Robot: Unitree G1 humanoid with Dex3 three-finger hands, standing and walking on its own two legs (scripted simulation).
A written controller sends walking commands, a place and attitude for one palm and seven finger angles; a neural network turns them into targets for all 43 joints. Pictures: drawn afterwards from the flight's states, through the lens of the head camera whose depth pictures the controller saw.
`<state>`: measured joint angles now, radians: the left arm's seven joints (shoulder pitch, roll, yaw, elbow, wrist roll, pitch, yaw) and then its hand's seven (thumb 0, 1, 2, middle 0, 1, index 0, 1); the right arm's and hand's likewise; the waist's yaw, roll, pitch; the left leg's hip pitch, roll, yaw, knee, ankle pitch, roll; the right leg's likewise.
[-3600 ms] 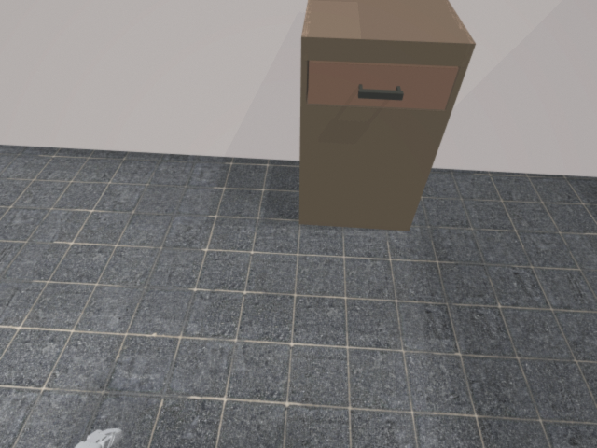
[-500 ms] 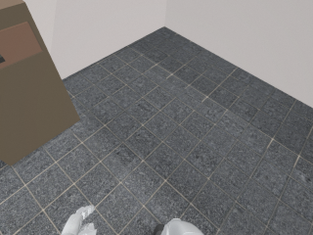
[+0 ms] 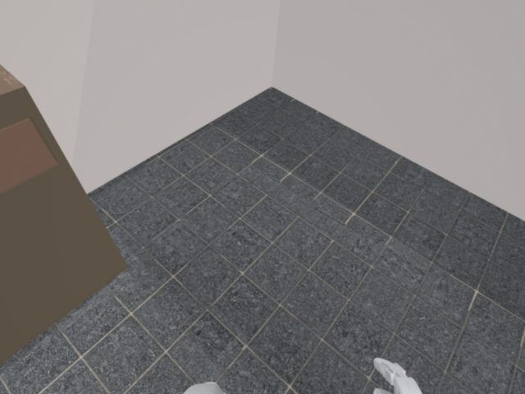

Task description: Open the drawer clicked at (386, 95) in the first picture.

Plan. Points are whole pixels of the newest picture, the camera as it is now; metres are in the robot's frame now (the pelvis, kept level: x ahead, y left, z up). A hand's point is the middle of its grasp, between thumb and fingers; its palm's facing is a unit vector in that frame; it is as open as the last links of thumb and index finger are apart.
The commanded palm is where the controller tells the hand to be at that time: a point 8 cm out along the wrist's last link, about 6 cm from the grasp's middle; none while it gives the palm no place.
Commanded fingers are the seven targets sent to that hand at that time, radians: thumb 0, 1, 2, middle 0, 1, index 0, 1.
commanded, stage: walk to a spot facing it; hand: left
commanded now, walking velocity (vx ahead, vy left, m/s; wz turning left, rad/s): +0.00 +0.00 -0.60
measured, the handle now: out of the picture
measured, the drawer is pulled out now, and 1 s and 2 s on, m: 0.00 0.00 0.00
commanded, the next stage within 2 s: turn to face it in 0.34 s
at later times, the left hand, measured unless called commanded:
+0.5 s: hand (210, 311) +0.28 +0.13 -0.15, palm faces -0.30 -0.91 -0.27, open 7.4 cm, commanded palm none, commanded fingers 0.00 0.90 0.90 -0.20 -0.30 -0.20 -0.30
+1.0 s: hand (181, 347) +0.21 +0.18 -0.18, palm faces -0.02 -0.98 -0.17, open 7.3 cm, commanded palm none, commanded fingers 0.00 0.90 0.90 -0.20 -0.30 -0.20 -0.30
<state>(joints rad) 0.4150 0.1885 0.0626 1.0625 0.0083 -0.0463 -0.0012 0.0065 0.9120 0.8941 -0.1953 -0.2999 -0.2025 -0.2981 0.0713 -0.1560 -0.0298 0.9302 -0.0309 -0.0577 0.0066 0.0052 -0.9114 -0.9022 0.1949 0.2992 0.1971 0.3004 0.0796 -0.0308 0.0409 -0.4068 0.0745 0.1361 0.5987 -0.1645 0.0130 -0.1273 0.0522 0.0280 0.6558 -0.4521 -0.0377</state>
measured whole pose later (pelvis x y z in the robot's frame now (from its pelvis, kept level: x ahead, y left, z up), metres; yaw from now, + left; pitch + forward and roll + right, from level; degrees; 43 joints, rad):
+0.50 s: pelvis +0.10 -0.02 +0.00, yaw -19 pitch +0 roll +1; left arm 0.13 0.21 0.09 0.91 0.03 0.02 -0.02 0.01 0.91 0.89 -0.19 -0.30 -0.20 -0.30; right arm 0.32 -0.21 -0.07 1.02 -0.02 0.01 -0.01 0.00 -0.91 -0.90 0.20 0.30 0.20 0.30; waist -0.04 0.04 0.08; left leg -0.19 0.22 0.40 0.71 -0.43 -0.05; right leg -0.39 -0.05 -0.12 0.66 -0.27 0.00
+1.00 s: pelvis +0.12 +0.00 +0.00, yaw -4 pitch +0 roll -2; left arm 0.16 0.21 0.09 0.96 0.02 0.06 0.02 0.00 0.91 0.89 -0.20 -0.30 -0.21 -0.30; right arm 0.24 -0.17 -0.07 0.96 -0.03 0.03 0.00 0.01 -0.92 -0.90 0.19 0.30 0.20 0.30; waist -0.02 -0.05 0.07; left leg -0.36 0.04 0.13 0.69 -0.34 0.07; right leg -0.41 -0.11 -0.18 0.94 -0.50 0.04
